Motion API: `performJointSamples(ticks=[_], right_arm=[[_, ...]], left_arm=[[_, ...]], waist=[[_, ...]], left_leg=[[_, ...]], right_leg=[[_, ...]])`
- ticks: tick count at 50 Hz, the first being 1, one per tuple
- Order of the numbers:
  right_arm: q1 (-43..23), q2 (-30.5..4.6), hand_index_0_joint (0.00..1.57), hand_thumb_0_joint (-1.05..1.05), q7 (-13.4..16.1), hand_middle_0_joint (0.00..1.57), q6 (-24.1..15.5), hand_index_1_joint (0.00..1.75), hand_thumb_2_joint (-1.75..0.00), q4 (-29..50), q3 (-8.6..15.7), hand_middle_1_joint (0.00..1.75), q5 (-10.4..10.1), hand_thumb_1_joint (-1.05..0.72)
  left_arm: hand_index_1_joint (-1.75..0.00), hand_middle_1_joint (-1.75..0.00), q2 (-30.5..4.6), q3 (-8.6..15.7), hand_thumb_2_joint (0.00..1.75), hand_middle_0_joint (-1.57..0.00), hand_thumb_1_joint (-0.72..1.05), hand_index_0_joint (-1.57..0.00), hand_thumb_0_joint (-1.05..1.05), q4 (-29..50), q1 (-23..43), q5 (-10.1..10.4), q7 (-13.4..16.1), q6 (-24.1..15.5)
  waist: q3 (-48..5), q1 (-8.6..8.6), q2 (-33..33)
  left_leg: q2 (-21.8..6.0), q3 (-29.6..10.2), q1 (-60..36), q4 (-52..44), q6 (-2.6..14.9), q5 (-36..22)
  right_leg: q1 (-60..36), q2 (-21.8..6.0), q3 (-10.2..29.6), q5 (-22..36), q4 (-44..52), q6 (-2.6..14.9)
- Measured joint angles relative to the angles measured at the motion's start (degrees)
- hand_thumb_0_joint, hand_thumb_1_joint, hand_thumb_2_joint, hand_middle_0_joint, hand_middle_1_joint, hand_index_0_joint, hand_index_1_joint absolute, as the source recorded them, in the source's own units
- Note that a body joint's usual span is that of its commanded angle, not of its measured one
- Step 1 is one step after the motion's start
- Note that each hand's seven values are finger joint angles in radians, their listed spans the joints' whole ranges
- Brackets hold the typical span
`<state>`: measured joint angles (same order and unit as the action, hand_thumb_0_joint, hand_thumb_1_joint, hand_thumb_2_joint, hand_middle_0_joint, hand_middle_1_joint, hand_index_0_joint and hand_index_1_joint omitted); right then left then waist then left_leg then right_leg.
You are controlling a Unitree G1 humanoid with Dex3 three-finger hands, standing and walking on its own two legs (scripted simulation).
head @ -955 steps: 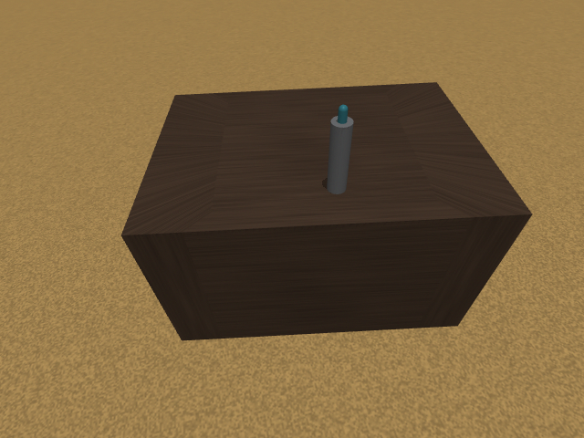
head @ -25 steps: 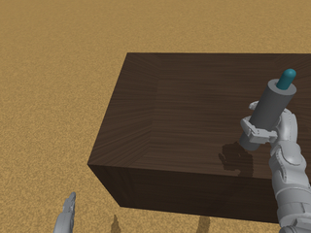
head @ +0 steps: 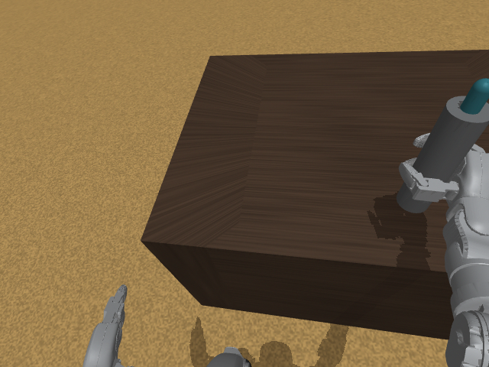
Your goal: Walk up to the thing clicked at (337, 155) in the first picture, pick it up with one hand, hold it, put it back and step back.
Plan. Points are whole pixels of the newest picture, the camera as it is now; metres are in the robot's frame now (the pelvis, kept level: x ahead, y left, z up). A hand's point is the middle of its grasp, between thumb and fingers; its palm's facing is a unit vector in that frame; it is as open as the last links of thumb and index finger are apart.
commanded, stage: crouch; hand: right
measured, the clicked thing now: (441, 153) +0.46 -0.22 +0.09
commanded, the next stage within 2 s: lower in 0.12 s
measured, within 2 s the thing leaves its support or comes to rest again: rests again in 1.08 s
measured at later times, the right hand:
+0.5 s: hand (415, 180) +0.47 -0.21 +0.01, palm faces +0.17 +0.98 +0.02, open 7.4 cm
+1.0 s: hand (408, 187) +0.48 -0.21 -0.03, palm faces +0.20 +0.98 +0.04, open 7.4 cm
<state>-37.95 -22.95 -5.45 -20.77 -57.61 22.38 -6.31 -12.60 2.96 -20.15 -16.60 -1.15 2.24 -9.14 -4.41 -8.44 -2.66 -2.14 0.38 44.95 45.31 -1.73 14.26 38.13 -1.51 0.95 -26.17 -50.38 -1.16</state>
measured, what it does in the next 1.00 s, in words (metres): lowers itself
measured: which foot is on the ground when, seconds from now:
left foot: down 0.00-1.00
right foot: down 0.00-1.00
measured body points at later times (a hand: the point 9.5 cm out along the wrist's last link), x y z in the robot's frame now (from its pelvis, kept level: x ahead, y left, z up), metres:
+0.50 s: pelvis -0.01 +0.00 -0.03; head +0.10 -0.03 +0.41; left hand +0.15 +0.27 -0.04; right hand +0.45 -0.26 +0.01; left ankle +0.07 +0.14 -0.69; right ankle -0.02 -0.13 -0.69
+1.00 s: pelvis -0.01 +0.00 -0.05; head +0.12 -0.04 +0.38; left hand +0.14 +0.27 -0.04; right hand +0.46 -0.27 -0.03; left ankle +0.07 +0.14 -0.69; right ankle -0.02 -0.13 -0.69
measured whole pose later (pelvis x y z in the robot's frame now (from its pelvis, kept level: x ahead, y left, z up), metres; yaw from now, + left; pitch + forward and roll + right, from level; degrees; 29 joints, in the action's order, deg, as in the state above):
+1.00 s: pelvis -0.01 +0.00 -0.05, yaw +0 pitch +22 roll +2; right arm -43.2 -28.4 -6.5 -26.2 -65.9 30.0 -2.6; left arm -14.5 1.8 -1.4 -22.3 -3.8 0.3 -8.0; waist -7.2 -13.9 -2.0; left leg -1.5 1.6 63.9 61.1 -1.4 19.4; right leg 57.9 -2.2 3.0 -32.9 -68.4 -1.6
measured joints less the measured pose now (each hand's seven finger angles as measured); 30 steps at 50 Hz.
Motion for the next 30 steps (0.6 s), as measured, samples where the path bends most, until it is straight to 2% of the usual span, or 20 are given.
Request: performJointSamples(ticks=[7,14,21,30], right_arm=[[-1.76,-0.33,0.88,0.0,-0.24,0.86,-0.26,1.12,-1.16,-2.11,1.32,1.13,0.55,0.11],[-3.3,-1.36,0.88,0.0,-0.82,0.86,-0.88,1.12,-1.16,-3.98,2.29,1.13,1.4,0.11],[-4.06,-3.12,0.88,0.0,-1.67,0.86,-2.04,1.12,-1.16,-6.2,3.63,1.12,1.71,0.11],[-4.67,-3.91,0.88,0.0,-2.28,0.86,-3.63,1.12,-1.16,-7.11,5.59,1.12,2.34,0.11]], left_arm=[[-0.06,-0.05,-0.76,0.43,0.06,-0.06,-0.55,-0.07,-0.01,1.61,-0.72,-0.26,-0.43,0.84],[-0.05,-0.05,-0.63,-0.23,0.06,-0.06,-0.54,-0.06,-0.01,5.15,-1.31,-0.3,-0.77,1.23],[-0.05,-0.05,-0.32,-1.26,0.06,-0.06,-0.55,-0.06,-0.01,9.09,-2.82,-0.82,-1.26,1.2],[-0.05,-0.05,-1.58,-0.58,0.06,-0.06,-0.55,-0.06,-0.01,11.99,-3.36,-1.53,-1.29,1.14]], waist=[[-1.24,-0.5,0.6],[-1.48,-0.98,0.42],[-1.54,-1.99,0.06],[-1.63,-3.49,-0.05]], left_leg=[[-0.03,-0.07,2.82,2.55,-0.12,1.07],[0.04,0.06,4.72,4.36,0.0,1.71],[0.05,0.33,8.4,7.22,0.28,2.51],[0.35,0.68,13.7,11.3,0.54,3.39]], right_leg=[[2.81,0.03,0.05,-1.26,-2.73,0.13],[4.69,-0.05,0.26,-1.92,-4.53,0.02],[8.38,-0.08,0.68,-2.75,-7.42,-0.25],[13.92,-0.39,1.24,-4.13,-12.22,-0.55]])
